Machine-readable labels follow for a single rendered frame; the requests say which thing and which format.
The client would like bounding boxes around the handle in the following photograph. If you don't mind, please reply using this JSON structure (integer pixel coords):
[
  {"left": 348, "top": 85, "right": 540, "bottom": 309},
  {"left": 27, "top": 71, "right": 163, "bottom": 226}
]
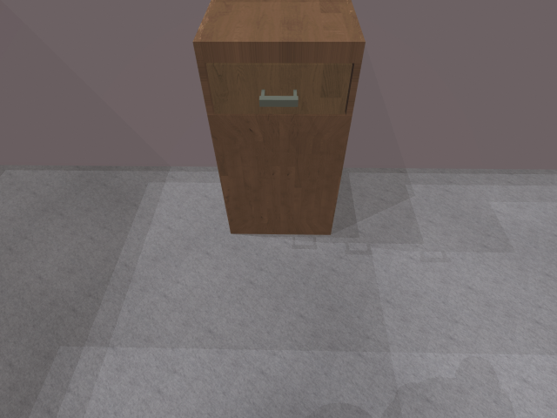
[{"left": 259, "top": 90, "right": 299, "bottom": 107}]

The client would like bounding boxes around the cabinet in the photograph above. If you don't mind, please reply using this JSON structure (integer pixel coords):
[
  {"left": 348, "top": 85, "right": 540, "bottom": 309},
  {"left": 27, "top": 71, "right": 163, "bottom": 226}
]
[{"left": 193, "top": 0, "right": 366, "bottom": 235}]

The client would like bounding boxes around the drawer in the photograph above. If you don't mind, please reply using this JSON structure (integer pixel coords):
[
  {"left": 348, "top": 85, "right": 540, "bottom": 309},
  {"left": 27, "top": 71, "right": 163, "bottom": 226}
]
[{"left": 206, "top": 63, "right": 352, "bottom": 114}]

